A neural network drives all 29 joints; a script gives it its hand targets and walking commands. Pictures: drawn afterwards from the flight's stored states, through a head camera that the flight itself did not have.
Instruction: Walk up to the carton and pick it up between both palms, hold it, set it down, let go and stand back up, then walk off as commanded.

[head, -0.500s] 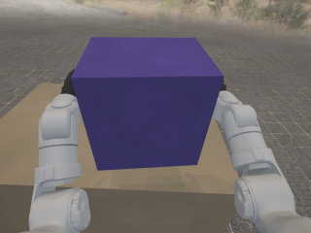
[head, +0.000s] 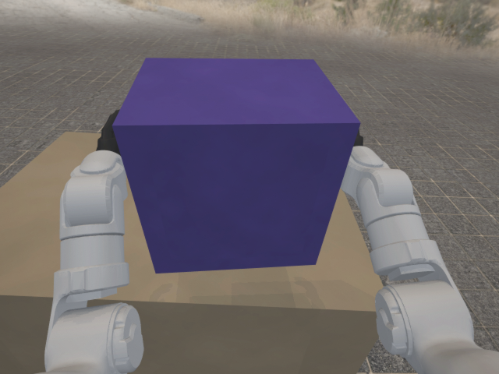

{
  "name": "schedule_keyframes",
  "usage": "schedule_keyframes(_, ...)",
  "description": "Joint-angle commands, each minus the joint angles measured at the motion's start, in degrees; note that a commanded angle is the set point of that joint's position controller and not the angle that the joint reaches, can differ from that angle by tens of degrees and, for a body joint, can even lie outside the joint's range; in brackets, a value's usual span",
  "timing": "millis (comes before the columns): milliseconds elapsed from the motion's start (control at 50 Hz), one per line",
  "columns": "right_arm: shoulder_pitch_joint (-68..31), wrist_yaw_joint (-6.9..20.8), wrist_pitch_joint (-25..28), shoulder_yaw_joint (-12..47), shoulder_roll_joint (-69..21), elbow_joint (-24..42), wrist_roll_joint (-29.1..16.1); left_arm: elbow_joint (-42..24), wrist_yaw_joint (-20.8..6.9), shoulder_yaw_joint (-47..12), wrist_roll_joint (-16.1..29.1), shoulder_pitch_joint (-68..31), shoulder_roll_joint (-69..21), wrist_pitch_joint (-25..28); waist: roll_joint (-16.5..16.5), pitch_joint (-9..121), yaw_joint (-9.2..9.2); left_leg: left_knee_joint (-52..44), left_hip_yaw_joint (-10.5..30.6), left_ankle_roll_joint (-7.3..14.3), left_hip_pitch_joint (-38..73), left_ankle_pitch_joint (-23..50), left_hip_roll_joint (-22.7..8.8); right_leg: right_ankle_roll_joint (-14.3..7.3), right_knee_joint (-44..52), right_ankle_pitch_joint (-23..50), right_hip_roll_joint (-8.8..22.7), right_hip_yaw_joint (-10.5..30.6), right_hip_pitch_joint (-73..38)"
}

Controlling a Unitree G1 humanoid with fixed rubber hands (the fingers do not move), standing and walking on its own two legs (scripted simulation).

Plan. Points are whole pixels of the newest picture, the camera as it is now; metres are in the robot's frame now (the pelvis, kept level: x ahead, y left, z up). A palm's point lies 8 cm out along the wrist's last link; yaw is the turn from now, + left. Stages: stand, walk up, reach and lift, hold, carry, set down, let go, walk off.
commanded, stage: hold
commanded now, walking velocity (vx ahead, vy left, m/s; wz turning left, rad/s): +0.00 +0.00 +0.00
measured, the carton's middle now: (234, 166) +0.38 +0.01 +0.22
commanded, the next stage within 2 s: none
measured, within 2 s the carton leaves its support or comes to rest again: neither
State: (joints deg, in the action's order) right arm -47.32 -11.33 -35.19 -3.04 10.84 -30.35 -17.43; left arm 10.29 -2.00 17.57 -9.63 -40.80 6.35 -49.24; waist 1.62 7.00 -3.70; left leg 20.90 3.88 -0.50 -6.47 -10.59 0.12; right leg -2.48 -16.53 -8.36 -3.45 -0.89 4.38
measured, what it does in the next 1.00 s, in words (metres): stands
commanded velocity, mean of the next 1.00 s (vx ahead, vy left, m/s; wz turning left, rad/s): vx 0.00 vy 0.00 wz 0.00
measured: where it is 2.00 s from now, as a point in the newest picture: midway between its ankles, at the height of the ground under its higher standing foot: outside the picture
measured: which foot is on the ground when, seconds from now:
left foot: down 0.00-1.00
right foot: down 0.00-1.00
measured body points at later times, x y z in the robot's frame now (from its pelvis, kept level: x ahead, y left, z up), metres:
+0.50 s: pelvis +0.00 +0.00 +0.00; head -0.07 +0.02 +0.44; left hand +0.37 +0.19 +0.24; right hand +0.38 -0.17 +0.25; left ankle +0.01 +0.12 -0.75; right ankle +0.01 -0.09 -0.75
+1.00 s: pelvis +0.00 +0.00 +0.00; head -0.07 +0.02 +0.44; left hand +0.37 +0.19 +0.24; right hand +0.38 -0.17 +0.25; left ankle +0.01 +0.12 -0.75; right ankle +0.01 -0.09 -0.75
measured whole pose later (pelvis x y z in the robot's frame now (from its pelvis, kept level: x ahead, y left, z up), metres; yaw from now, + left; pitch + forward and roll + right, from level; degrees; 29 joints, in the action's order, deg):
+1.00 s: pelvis +0.00 +0.00 +0.00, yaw +0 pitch -4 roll -1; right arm -46.9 -11.7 -35.3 -2.5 11.0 -29.7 -17.9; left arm 9.4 -2.1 17.8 -9.7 -40.2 6.1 -49.3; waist 1.3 6.9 -3.6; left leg 20.8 3.7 -0.3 -6.1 -10.8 0.3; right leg -2.3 -16.5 -8.6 -3.4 -0.5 4.0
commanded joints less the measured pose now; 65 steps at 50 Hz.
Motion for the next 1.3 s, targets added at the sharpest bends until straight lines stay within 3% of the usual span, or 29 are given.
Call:
schedule_keyframes(0, -50.8, 8.7, 3.4, 17.8, -34.5, 20.4, -9.9, -9.9, -7.6, -25.0, 11.2, -48.2, -30.2, 5.2, -4.3, 21.2, -0.05, -2.0, -1.6, -1.1, 4.4, 14.4, 2.3, 4.5, 0.4, 16.2, 0.5, 1.2, -8.5)
schedule_keyframes(80, -52.6, 9.2, 3.6, 16.6, -34.6, 19.1, -8.8, -6.9, -8.1, -24.2, 10.5, -48.5, -31.0, 5.0, -3.7, 19.3, 0.33, -3.5, -1.6, -0.4, 2.0, 9.4, 1.9, 3.9, 1.0, 10.8, 0.7, 1.3, -7.6)
schedule_keyframes(120, -54.2, 9.2, 4.1, 17.3, -36.3, 20.1, -9.1, -8.4, -8.0, -24.8, 11.4, -50.8, -30.5, 5.7, -3.3, 22.4, 0.65, -3.1, -1.8, -0.2, 2.5, 10.4, 2.3, 4.4, 0.7, 12.5, 1.1, 1.6, -8.9)
schedule_keyframes(140, -52.8, 9.4, 4.0, 17.9, -36.8, 18.6, -9.8, -11.3, -7.5, -25.3, 11.7, -52.8, -30.9, 6.2, -4.8, 24.3, 0.40, -2.6, -1.8, -0.8, 3.7, 13.0, 2.2, 4.3, 0.1, 14.9, 0.8, 1.3, -9.0)
schedule_keyframes(180, -53.1, 8.9, 4.0, 17.6, -35.6, 21.5, -10.2, -10.3, -7.5, -26.4, 12.5, -49.3, -31.7, 5.8, -4.5, 25.1, -0.36, -1.8, -1.5, -1.2, 5.1, 16.5, 1.9, 4.3, -0.1, 18.4, 0.3, 1.4, -9.5)
schedule_keyframes(240, -53.3, 8.6, 3.9, 18.0, -35.6, 22.1, -10.1, -9.2, -7.7, -25.0, 11.8, -49.2, -30.6, 5.5, -3.0, 23.9, 0.36, -1.8, -1.7, -0.6, 4.5, 14.9, 2.2, 4.5, 0.3, 16.5, 0.2, 1.2, -9.5)
schedule_keyframes(280, -52.3, 8.8, 3.7, 17.0, -35.2, 18.9, -9.4, -8.4, -7.9, -24.5, 11.3, -50.0, -30.8, 5.6, -4.0, 20.8, 0.17, -2.8, -1.7, -0.8, 3.2, 11.8, 2.1, 4.1, 0.8, 12.7, 0.4, 1.4, -8.1)
schedule_keyframes(320, -51.3, 8.6, 3.7, 17.0, -35.4, 19.6, -9.5, -8.6, -8.2, -24.8, 11.4, -49.1, -30.5, 5.5, -3.8, 21.7, -0.56, -2.7, -1.8, -0.8, 3.1, 12.1, 2.1, 4.3, 0.9, 14.2, 0.9, 1.7, -9.3)
schedule_keyframes(440, -53.4, 8.6, 4.0, 18.0, -35.7, 21.1, -9.8, -9.2, -7.9, -25.1, 12.3, -49.5, -31.1, 5.9, -3.7, 24.2, 0.13, -2.4, -1.5, -0.7, 4.1, 13.9, 2.0, 4.5, 0.1, 16.9, 0.6, 1.6, -9.6)
schedule_keyframes(480, -51.8, 8.4, 3.7, 17.6, -34.7, 20.4, -9.9, -10.4, -7.8, -25.5, 12.1, -49.2, -31.3, 5.8, -5.2, 24.0, -0.91, -2.0, -1.4, -1.3, 4.8, 15.3, 2.2, 4.4, 0.0, 18.0, 0.6, 1.5, -9.7)
schedule_keyframes(520, -51.1, 8.3, 3.5, 17.9, -35.4, 20.1, -10.1, -9.9, -8.0, -24.2, 11.2, -48.6, -30.6, 5.5, -4.0, 22.2, 0.03, -2.1, -1.7, -1.0, 4.9, 14.9, 2.3, 4.3, 0.6, 16.0, 0.3, 1.1, -9.3)
schedule_keyframes(540, -52.1, 8.6, 3.8, 17.3, -33.9, 20.5, -10.0, -9.6, -7.9, -25.5, 11.6, -48.7, -31.5, 5.3, -5.4, 22.6, -0.44, -2.2, -1.5, -1.5, 5.0, 14.9, 1.9, 4.0, 0.6, 14.8, 0.0, 1.1, -8.0)
schedule_keyframes(620, -52.9, 8.5, 3.8, 17.9, -34.5, 22.9, -10.2, -11.4, -7.5, -26.3, 12.5, -48.7, -31.7, 5.5, -4.3, 24.1, -0.47, -1.7, -1.3, -1.4, 5.1, 16.5, 1.8, 4.3, 0.2, 16.4, 0.1, 1.1, -8.8)
schedule_keyframes(700, -50.5, 8.8, 3.2, 16.7, -34.4, 19.3, -9.2, -11.6, -7.8, -25.7, 12.2, -49.9, -30.7, 5.4, -4.7, 21.8, -0.97, -2.4, -1.3, -1.5, 4.4, 14.3, 1.7, 4.0, 0.6, 14.0, 0.3, 1.3, -8.1)
schedule_keyframes(740, -52.5, 9.0, 3.6, 17.6, -35.0, 20.8, -9.8, -10.0, -7.6, -25.3, 11.7, -48.7, -31.3, 5.2, -4.3, 22.1, 0.16, -2.5, -1.5, -1.0, 3.7, 13.6, 1.9, 4.1, 0.5, 14.1, 0.4, 1.3, -8.7)
schedule_keyframes(800, -52.3, 8.6, 3.5, 17.8, -35.3, 21.0, -9.9, -8.7, -8.0, -24.5, 11.4, -48.4, -30.4, 5.2, -3.9, 21.9, 0.18, -2.6, -1.7, -0.7, 3.4, 12.7, 2.3, 4.7, 0.3, 16.0, 1.2, 1.8, -9.6)
schedule_keyframes(840, -52.0, 8.5, 3.6, 19.4, -36.8, 22.6, -10.8, -12.2, -7.8, -25.1, 11.8, -49.0, -30.4, 5.6, -3.0, 24.8, 0.69, -2.0, -1.8, -0.6, 4.4, 15.4, 2.4, 4.9, -0.2, 18.6, 0.7, 1.5, -11.1)
schedule_keyframes(860, -52.0, 8.6, 3.5, 19.0, -36.0, 21.5, -10.8, -11.6, -7.5, -25.1, 11.6, -49.1, -30.8, 5.5, -4.8, 24.6, 0.57, -1.9, -1.7, -1.0, 4.7, 15.6, 2.4, 4.8, -0.2, 18.4, 0.6, 1.5, -10.1)
schedule_keyframes(880, -52.6, 8.5, 3.8, 18.7, -35.2, 23.0, -10.6, -12.4, -7.5, -26.5, 12.4, -49.2, -31.4, 5.5, -5.1, 25.5, -0.29, -1.6, -1.5, -1.5, 5.5, 16.8, 2.2, 4.7, -0.4, 19.0, 0.5, 1.3, -9.3)
schedule_keyframes(920, -51.3, 8.5, 3.8, 18.6, -34.5, 22.8, -10.9, -13.2, -7.4, -26.9, 12.1, -47.7, -32.2, 5.2, -5.6, 25.0, -0.34, -1.1, -1.1, -1.9, 6.6, 19.0, 1.8, 4.2, -0.3, 18.5, -0.3, 0.8, -9.0)
schedule_keyframes(1000, -51.7, 8.6, 3.3, 17.7, -34.3, 20.6, -9.8, -9.3, -8.1, -24.0, 10.2, -47.2, -30.1, 4.5, -3.2, 20.3, 0.59, -2.8, -1.4, -0.6, 3.9, 13.2, 1.9, 4.2, 0.7, 13.7, 0.2, 1.2, -8.7)
schedule_keyframes(1060, -51.2, 9.1, 3.5, 17.1, -34.8, 20.3, -9.8, -12.8, -7.8, -26.8, 12.2, -50.7, -31.9, 5.3, -5.5, 23.5, -0.86, -2.2, -1.3, -1.8, 5.1, 15.1, 1.4, 3.6, 0.3, 13.8, 0.2, 1.1, -7.9)
schedule_keyframes(1120, -53.3, 8.4, 3.8, 18.2, -35.4, 24.0, -9.9, -10.4, -7.8, -25.9, 12.2, -47.9, -31.2, 5.1, -2.8, 23.6, -0.13, -1.9, -1.5, -0.8, 4.8, 15.1, 2.0, 4.6, 0.3, 17.4, 0.4, 1.2, -9.4)
schedule_keyframes(1140, -53.1, 8.3, 3.8, 18.4, -35.5, 24.5, -10.6, -12.6, -7.7, -26.5, 12.7, -49.1, -31.5, 5.4, -4.0, 25.0, -0.52, -1.6, -1.4, -1.2, 5.4, 16.8, 1.9, 4.6, 0.0, 18.5, 0.3, 1.3, -9.8)
schedule_keyframes(1180, -52.1, 8.8, 3.6, 18.2, -34.4, 21.5, -10.3, -11.2, -7.3, -26.5, 12.0, -49.1, -32.1, 5.4, -5.3, 23.4, -0.44, -1.8, -1.2, -1.6, 5.4, 16.6, 1.7, 4.1, 0.1, 16.1, -0.1, 1.0, -8.0)
schedule_keyframes(1220, -49.6, 8.6, 3.3, 18.0, -34.9, 19.8, -9.6, -9.5, -7.9, -24.9, 10.8, -47.2, -30.7, 4.9, -3.7, 20.3, -0.19, -2.3, -1.6, -1.1, 4.7, 15.1, 1.8, 4.2, 0.7, 16.0, 0.4, 1.4, -9.0)
schedule_keyframes(1260, -51.2, 8.5, 3.2, 16.7, -34.8, 19.6, -9.2, -8.4, -8.4, -24.5, 11.3, -48.7, -30.0, 5.0, -3.9, 20.2, -0.48, -3.1, -1.7, -0.9, 3.0, 11.0, 2.0, 4.4, 0.9, 13.2, 0.9, 1.6, -8.7)
schedule_keyframes(1280, -52.1, 8.8, 3.5, 16.9, -34.9, 20.3, -9.3, -10.4, -8.1, -25.3, 11.8, -50.2, -30.9, 5.4, -4.3, 22.4, -0.52, -3.0, -1.6, -1.0, 3.9, 12.3, 1.7, 4.0, 0.5, 13.3, 0.7, 1.4, -8.9)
